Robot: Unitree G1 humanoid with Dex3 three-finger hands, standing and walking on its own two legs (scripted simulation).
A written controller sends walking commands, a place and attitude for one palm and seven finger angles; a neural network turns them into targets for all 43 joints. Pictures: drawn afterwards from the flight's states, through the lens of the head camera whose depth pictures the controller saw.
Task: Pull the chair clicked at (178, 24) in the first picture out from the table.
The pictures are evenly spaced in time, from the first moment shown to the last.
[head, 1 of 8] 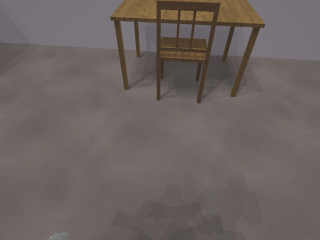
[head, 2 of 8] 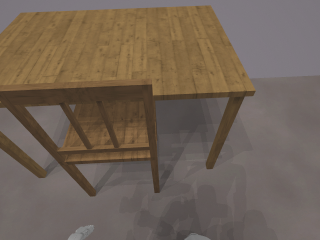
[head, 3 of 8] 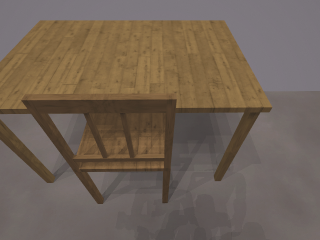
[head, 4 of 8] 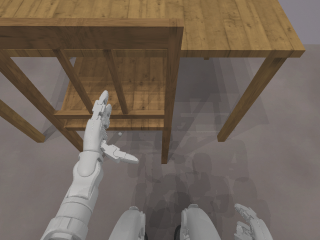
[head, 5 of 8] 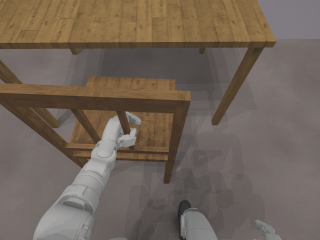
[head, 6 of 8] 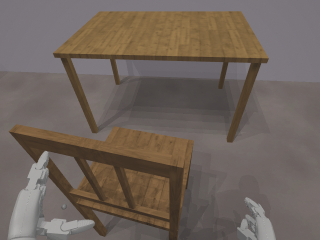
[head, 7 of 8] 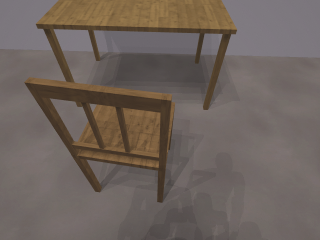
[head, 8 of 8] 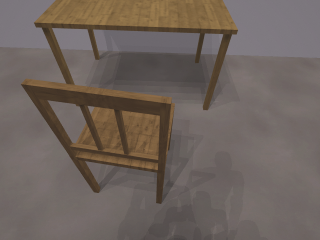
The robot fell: no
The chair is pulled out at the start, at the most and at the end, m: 0.00 0.63 0.63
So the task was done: yes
